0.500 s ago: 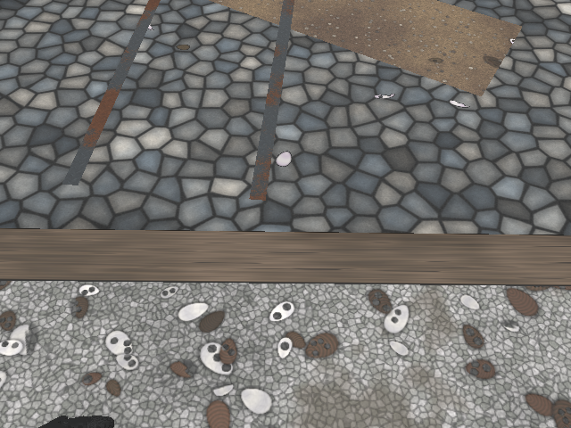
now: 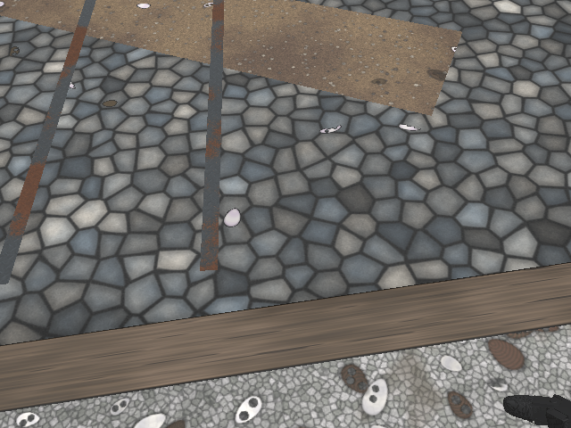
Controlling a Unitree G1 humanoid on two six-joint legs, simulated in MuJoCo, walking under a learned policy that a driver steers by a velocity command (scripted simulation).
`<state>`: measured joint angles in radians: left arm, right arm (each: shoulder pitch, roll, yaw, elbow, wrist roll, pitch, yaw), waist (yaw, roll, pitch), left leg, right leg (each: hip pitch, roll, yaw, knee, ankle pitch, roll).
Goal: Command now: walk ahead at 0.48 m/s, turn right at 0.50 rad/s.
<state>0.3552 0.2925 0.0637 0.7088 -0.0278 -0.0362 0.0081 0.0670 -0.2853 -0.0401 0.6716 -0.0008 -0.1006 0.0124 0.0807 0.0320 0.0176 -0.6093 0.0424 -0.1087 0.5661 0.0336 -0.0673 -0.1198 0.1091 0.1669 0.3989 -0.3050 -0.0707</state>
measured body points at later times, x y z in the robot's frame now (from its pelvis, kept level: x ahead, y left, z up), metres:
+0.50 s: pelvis +0.26 +0.01 +0.00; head +0.30 +0.01 +0.45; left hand +0.52 +0.22 -0.07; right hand +0.23 -0.27 -0.13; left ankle +0.18 +0.14 -0.74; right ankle +0.40 -0.13 -0.72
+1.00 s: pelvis +0.51 +0.02 -0.01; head +0.54 +0.04 +0.44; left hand +0.44 +0.30 -0.14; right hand +0.79 -0.15 -0.09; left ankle +0.63 +0.18 -0.72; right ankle +0.40 -0.13 -0.74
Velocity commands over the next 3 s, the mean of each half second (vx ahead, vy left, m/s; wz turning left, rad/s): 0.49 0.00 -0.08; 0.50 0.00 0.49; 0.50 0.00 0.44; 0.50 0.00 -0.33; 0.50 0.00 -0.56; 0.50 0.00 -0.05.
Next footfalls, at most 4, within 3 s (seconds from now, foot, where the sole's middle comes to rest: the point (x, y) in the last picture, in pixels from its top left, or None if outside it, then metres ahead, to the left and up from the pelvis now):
0.08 left None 0.22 0.14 -0.78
0.54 right None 0.44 -0.13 -0.78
1.06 left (260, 345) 0.66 0.18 -0.78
1.72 right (296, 230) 1.12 0.12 -0.90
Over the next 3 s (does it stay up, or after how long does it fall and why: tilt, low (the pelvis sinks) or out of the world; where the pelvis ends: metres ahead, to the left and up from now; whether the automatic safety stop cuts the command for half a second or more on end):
stays up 1.63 0.16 -0.12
